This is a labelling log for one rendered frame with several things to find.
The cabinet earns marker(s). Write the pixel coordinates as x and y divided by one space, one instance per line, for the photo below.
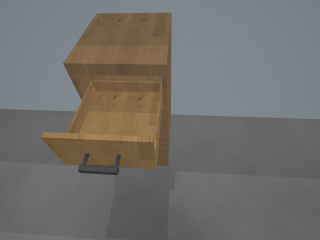
127 47

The handle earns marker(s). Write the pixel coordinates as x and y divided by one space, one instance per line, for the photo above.
99 169

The drawer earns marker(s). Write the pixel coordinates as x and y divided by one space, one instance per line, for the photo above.
113 118

